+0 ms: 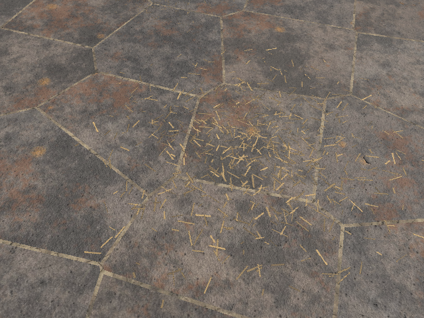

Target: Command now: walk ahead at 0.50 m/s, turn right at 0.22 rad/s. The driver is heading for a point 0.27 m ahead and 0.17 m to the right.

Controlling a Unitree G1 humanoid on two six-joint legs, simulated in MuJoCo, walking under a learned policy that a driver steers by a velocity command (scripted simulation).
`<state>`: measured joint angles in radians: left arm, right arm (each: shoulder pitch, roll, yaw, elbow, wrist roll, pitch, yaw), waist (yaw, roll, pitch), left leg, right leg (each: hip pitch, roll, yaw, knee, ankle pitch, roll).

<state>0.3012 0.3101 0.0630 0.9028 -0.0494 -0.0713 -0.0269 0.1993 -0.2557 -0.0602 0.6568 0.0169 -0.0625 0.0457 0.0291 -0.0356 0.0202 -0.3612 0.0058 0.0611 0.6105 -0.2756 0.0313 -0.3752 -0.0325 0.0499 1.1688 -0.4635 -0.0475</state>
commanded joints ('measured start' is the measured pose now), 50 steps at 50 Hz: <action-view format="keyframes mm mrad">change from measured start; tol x32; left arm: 1 -23 104 35 -96 9 18 11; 50 -131 -20 -2 8 56 92 38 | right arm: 1 70 -101 -31 -9 1 -31 2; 22 436 -53 0 149 27 -10 -50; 50 49 -65 -28 208 -24 33 -71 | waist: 1 -27 125 -26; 18 -112 45 63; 23 78 -97 -496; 50 -28 81 -57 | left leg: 1 248 316 -339 -354 233 229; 12 62 192 91 -170 132 78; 20 106 162 72 609 164 11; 22 -515 17 -140 1256 -689 -101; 36 195 62 -103 -87 170 -110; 50 168 70 -124 -128 300 -49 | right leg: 1 -315 -94 89 23 95 6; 11 -73 26 -22 -582 1002 16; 18 -124 -44 48 -845 917 17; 22 1010 -337 244 -421 1875 -294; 26 403 -411 398 -727 833 -343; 33 91 -130 89 -816 764 -179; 38 -53 -41 118 -839 37 -28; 50 174 25 9 -710 398 22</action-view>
